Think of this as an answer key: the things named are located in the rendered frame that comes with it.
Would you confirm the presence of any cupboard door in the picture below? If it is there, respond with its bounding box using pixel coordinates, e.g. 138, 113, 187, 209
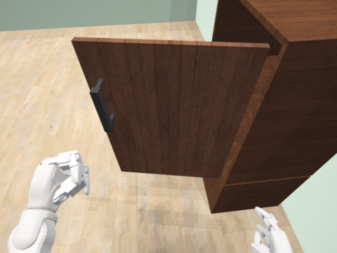
71, 37, 270, 179

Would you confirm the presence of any left robot hand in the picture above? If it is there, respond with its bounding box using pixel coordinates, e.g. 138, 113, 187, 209
28, 150, 90, 213

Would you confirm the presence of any handle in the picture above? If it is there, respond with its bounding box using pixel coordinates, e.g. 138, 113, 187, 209
90, 79, 115, 132

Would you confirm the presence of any right robot hand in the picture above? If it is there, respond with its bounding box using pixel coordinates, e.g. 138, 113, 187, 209
251, 207, 293, 253

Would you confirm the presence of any robot left forearm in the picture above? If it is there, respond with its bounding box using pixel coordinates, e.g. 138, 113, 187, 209
7, 209, 58, 253

